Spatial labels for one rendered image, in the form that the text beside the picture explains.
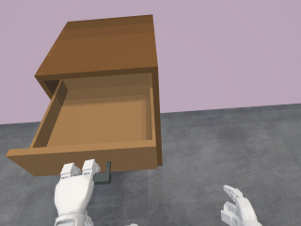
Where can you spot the drawer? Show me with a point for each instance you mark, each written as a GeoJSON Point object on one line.
{"type": "Point", "coordinates": [106, 118]}

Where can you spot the robot left forearm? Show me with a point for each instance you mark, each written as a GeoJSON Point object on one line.
{"type": "Point", "coordinates": [70, 219]}

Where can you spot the handle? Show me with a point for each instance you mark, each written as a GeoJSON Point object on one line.
{"type": "Point", "coordinates": [101, 178]}

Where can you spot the cabinet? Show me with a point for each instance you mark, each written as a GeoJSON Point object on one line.
{"type": "Point", "coordinates": [105, 47]}

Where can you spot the robot left hand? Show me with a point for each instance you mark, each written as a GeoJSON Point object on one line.
{"type": "Point", "coordinates": [73, 193]}

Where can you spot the robot right hand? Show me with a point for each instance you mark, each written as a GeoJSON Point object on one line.
{"type": "Point", "coordinates": [242, 210]}

